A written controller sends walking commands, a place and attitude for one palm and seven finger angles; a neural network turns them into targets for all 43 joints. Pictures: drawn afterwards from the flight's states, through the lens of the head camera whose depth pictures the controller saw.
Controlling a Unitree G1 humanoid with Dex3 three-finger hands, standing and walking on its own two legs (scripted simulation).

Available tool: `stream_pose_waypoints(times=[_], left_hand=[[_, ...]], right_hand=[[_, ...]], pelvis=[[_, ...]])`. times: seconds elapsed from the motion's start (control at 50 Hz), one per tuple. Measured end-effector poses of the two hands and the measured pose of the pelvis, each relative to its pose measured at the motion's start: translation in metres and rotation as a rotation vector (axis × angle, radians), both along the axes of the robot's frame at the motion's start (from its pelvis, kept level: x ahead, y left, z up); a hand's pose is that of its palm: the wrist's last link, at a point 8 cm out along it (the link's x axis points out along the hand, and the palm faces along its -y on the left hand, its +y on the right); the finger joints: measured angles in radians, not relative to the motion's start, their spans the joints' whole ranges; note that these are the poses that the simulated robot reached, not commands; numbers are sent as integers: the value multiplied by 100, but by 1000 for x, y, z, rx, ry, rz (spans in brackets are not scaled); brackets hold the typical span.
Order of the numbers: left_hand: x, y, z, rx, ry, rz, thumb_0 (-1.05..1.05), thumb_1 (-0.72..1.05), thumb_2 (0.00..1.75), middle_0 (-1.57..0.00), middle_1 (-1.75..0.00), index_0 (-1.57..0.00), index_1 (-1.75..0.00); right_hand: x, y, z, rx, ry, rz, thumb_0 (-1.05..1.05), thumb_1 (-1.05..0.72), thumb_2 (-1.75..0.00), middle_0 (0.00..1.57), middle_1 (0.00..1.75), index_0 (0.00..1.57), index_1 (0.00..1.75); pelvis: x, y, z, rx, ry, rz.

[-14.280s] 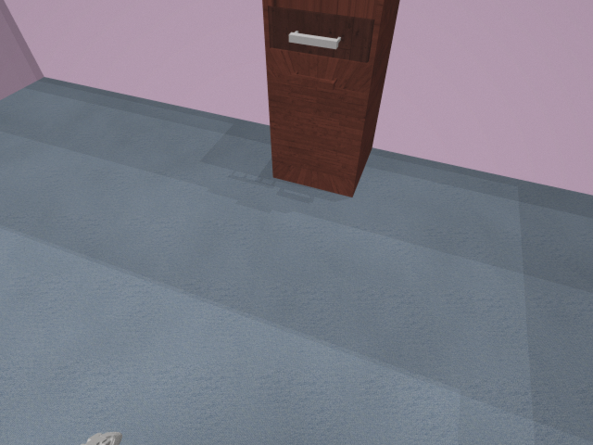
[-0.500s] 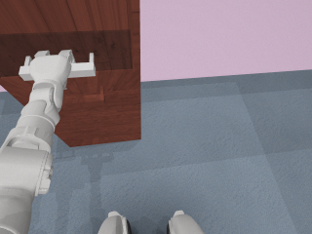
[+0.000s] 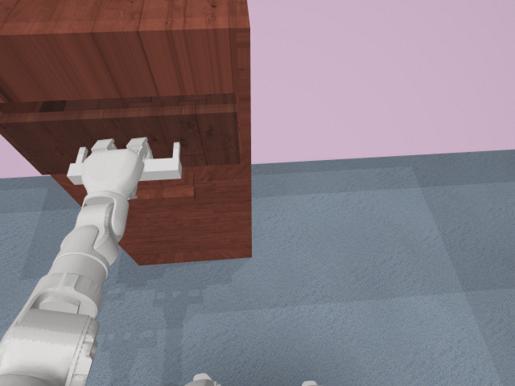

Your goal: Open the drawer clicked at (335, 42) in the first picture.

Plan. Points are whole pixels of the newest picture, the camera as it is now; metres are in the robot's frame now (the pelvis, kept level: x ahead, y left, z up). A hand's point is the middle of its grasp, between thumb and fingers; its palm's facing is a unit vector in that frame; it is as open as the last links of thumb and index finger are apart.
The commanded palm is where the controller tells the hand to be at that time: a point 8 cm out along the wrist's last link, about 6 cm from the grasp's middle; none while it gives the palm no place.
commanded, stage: pull the drawer open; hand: left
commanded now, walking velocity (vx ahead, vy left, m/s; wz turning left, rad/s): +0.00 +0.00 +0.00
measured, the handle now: (128, 160) +0.49 +0.21 +0.02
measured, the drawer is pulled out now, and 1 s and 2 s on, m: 0.04 0.11 0.30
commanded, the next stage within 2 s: none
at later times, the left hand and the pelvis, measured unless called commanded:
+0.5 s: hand (127, 193) +0.44 +0.21 +0.00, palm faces -0.07 -0.03 -1.00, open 5.7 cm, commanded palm +0.42 +0.21 +0.05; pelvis -0.03 -0.01 -0.01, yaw +1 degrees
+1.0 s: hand (122, 226) +0.37 +0.21 +0.00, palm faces -0.01 -0.07 -1.00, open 5.9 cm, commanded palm +0.32 +0.21 +0.05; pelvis -0.01 +0.00 +0.01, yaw -1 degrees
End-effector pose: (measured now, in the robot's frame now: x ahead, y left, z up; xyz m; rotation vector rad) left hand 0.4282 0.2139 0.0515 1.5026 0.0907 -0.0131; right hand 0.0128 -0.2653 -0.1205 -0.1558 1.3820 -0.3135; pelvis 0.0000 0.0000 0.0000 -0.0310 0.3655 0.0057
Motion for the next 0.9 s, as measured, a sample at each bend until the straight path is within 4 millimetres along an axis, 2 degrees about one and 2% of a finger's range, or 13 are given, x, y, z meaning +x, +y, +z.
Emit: stream_pose_waypoints(times=[0.14,0.26,0.36,0.58,0.68,0.78,0.9], left_hand=[[-9,-1,-1,28,-5,-4,1,67,80,-35,-135,-42,-135],[-9,-1,-1,39,5,4,0,67,81,-35,-135,-42,-135],[-9,-1,0,37,10,6,0,67,81,-35,-135,-42,-135],[-9,-1,-1,39,5,7,0,67,82,-34,-135,-42,-135],[-14,-1,-1,30,3,5,1,67,80,-33,-135,-42,-135],[-27,-1,0,5,-10,-3,2,66,78,-34,-135,-42,-135],[-51,-1,-1,-7,-38,-13,3,66,78,-35,-135,-42,-135]], right_hand=[[33,-6,-2,-16,-63,63,0,-91,-90,20,30,20,30],[34,-11,-3,-31,-91,67,0,-91,-90,20,30,20,30],[12,-13,-4,-38,-66,48,0,-91,-90,20,30,20,30],[-56,-11,-7,-36,56,-22,0,-91,-90,20,30,20,30],[-71,-6,-5,-25,75,-55,0,-91,-90,20,30,20,30],[-64,0,-3,-9,55,-62,0,-91,-90,20,30,20,30],[-23,4,0,9,-40,-37,0,-91,-90,20,30,20,30]], pelvis=[[-3,-4,-2,3,-14,27],[-11,-7,-5,3,-13,30],[-18,-9,-7,2,-11,28],[-31,-8,-11,-2,-3,16],[-32,-5,-8,0,-10,-1],[-27,-1,-3,3,-25,-15],[-19,2,2,6,-51,-21]])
